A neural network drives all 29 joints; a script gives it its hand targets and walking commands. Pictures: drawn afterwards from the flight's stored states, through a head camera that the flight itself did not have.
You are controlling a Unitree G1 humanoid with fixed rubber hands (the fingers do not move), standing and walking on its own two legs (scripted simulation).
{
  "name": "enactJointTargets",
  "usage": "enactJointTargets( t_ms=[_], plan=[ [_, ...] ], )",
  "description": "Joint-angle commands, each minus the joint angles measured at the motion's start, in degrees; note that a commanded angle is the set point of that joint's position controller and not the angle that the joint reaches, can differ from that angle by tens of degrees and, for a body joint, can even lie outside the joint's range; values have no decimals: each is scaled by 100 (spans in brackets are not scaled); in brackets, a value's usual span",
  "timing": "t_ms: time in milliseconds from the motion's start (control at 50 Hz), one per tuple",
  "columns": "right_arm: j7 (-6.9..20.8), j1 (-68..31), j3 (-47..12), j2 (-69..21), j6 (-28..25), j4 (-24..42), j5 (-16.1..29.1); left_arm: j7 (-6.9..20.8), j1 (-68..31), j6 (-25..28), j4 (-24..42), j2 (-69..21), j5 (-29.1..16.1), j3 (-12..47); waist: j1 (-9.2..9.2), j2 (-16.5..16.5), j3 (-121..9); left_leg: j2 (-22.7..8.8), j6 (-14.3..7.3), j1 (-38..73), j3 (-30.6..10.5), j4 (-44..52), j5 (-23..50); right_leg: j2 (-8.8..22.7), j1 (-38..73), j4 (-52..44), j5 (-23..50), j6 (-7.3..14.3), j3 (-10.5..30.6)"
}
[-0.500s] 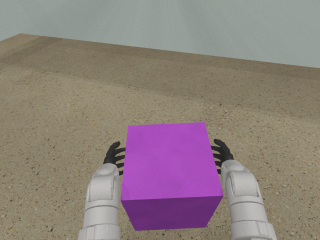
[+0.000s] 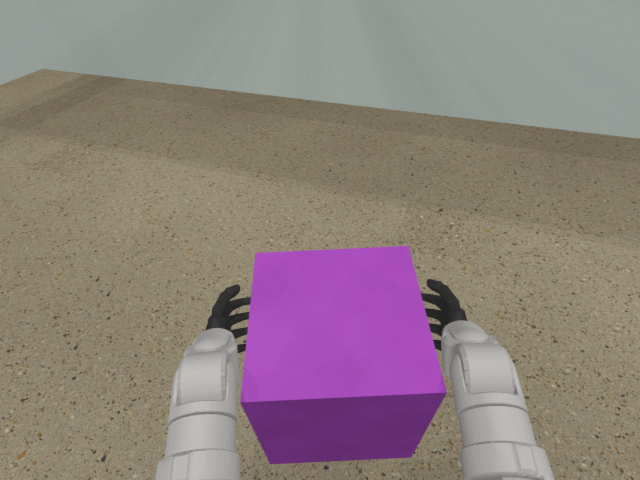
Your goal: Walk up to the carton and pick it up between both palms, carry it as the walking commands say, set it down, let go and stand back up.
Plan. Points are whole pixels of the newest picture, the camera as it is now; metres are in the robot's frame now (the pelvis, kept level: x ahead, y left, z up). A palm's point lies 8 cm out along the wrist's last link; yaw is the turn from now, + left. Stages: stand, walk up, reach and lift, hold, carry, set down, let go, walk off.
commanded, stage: hold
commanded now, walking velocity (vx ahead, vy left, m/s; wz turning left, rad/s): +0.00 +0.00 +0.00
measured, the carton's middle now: (336, 359) +0.29 +0.00 -0.02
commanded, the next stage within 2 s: carry in 0.52 s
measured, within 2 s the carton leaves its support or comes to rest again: neither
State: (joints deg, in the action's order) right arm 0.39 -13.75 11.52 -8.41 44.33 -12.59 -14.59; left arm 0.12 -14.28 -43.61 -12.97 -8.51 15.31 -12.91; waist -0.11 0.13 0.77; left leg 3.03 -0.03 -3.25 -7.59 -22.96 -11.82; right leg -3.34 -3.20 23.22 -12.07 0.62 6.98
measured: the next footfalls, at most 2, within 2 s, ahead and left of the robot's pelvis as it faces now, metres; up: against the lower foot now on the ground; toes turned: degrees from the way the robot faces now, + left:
right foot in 1.24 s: -0.13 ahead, -0.09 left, +0.00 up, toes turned -7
left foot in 1.58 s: -0.25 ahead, +0.13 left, +0.00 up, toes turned +4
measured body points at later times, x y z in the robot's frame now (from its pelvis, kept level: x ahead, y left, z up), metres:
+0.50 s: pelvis +0.00 +0.00 +0.00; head -0.04 +0.00 +0.45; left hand +0.30 +0.16 +0.04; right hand +0.29 -0.15 +0.04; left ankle +0.02 +0.12 -0.74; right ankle +0.02 -0.11 -0.74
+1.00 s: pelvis -0.08 +0.02 -0.03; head -0.09 +0.02 +0.42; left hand +0.18 +0.17 +0.06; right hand +0.18 -0.14 +0.07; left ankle +0.01 +0.12 -0.74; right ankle +0.01 -0.11 -0.74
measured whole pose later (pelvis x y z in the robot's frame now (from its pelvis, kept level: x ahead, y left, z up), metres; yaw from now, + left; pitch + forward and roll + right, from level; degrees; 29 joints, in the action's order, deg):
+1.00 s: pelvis -0.08 +0.02 -0.03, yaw +1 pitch +3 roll +1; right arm -7.2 -1.9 3.3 -7.3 66.7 26.5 -2.7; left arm -6.7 -2.2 -65.7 26.0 -7.3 4.0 -3.7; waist -1.5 1.9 -6.2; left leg 1.0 -2.1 -28.5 2.9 -36.0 -9.4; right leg 0.0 -30.8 41.0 -16.2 -0.3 3.7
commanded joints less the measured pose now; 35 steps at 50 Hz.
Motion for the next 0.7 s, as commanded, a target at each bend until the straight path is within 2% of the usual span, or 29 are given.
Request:
enactJointTargets(
  t_ms=[0,480,500,520,560,620,680],
  plan=[
    [1258,-3046,-3133,-5218,-274,350,1453,1360,-2932,169,237,-5228,-1521,3234,-2,-13,-1196,135,9,77,225,366,497,-77,177,-368,581,-76,-150],
    [1273,-2825,-3231,-5080,-275,598,1476,1295,-2661,149,390,-5283,-1541,3299,15,-30,-1255,123,18,252,183,370,941,-107,232,-350,947,-55,-134],
    [1277,-3023,-3416,-5275,-228,710,1556,1371,-2864,124,440,-5264,-1736,3551,23,-2,-1395,-837,-102,-689,9,-218,577,994,-695,99,843,105,62],
    [1265,-2975,-3514,-5320,-181,810,1635,1344,-2816,100,560,-5354,-1800,3617,16,20,-1643,-865,-152,-660,-90,-425,951,993,-718,305,1131,177,187],
    [1203,-2885,-3654,-5302,-60,981,1750,1272,-2732,-17,760,-5376,-1885,3787,8,38,-2031,-905,-204,-823,-56,-814,1618,1041,-768,633,1816,245,173],
    [1076,-2770,-3936,-5281,188,1573,2027,1123,-2564,-252,1410,-5349,-2162,4138,18,-45,-2377,-969,-301,-929,-126,-1187,2383,1015,-968,1119,2478,258,180],
    [895,-2462,-4115,-5112,519,2180,2179,940,-2362,-572,2117,-5253,-2374,4464,-4,-208,-2638,-1131,-470,-1018,-302,-1278,2939,890,-1231,1577,2197,186,103]
  ],
)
